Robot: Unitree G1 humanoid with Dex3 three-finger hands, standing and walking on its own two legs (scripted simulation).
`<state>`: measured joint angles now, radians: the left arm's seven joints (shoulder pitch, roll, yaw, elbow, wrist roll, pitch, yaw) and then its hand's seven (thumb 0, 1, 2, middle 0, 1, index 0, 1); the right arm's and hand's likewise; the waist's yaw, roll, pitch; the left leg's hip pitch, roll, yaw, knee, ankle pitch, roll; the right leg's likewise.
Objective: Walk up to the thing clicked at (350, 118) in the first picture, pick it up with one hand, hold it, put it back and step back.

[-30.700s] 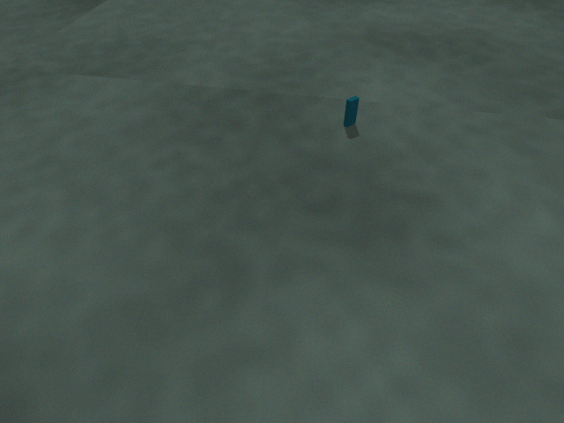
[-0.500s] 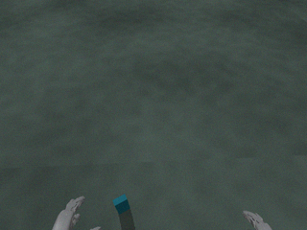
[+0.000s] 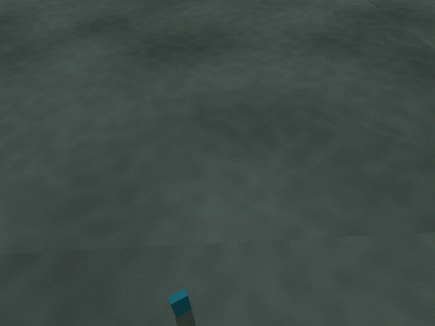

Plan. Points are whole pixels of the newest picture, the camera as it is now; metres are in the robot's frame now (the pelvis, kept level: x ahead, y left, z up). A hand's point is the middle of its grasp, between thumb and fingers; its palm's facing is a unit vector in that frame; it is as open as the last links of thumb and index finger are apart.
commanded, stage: stand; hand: left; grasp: from the side
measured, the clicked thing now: (180, 303) +0.37 +0.20 -0.69
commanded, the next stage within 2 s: step back in 1.64 s
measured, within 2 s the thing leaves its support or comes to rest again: neither
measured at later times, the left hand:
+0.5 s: hand out of the picture +0.03 +0.24 -0.15, palm faces -0.01 -0.94 -0.35, open 7.4 cm
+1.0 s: hand out of the picture +0.09 +0.24 -0.15, palm faces -0.01 -0.94 -0.34, open 7.4 cm
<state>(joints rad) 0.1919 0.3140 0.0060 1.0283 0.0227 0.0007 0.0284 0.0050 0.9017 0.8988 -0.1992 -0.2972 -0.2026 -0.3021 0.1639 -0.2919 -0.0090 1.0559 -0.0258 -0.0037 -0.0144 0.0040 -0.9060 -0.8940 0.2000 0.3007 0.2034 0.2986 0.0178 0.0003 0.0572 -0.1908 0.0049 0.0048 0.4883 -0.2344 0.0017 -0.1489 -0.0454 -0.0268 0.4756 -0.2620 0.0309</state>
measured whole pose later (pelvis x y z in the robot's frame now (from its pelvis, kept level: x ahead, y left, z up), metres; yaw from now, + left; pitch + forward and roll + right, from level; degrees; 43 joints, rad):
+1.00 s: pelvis +0.01 -0.01 +0.01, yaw +0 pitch -3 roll +0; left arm 0.10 0.32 0.01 1.16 0.02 -0.01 0.01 0.00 0.91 0.90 -0.20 -0.30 -0.20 -0.30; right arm 0.10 -0.33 0.00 1.16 -0.01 -0.01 -0.01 0.00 -0.91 -0.89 0.20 0.30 0.20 0.30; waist 0.00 0.01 0.05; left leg -0.12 0.02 0.01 0.34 -0.17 -0.01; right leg -0.08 -0.03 -0.03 0.33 -0.20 0.02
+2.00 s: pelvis -0.04 +0.03 -0.01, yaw +0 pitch -2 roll -2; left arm 0.04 0.40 0.07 0.94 0.01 0.06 0.03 0.00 0.91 0.90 -0.20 -0.30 -0.20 -0.30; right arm 0.13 -0.37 -0.05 1.00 -0.02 0.04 0.01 0.00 -0.91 -0.89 0.20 0.30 0.20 0.30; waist -0.02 -0.03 0.19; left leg -0.31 -0.03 -0.01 0.66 -0.32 0.05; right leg -0.41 0.05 0.11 0.89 -0.51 -0.02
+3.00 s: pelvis -0.31 +0.03 -0.01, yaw +0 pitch -2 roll -2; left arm 0.16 0.38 0.09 0.81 0.01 0.07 0.01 0.00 0.91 0.90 -0.20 -0.30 -0.20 -0.30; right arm 0.17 -0.35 -0.03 0.87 -0.03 0.03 -0.01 0.00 -0.90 -0.89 0.20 0.30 0.21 0.30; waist 0.01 -0.04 0.14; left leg -0.30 0.01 -0.03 0.59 -0.26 0.03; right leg -0.47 0.13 0.15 1.23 -0.48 -0.01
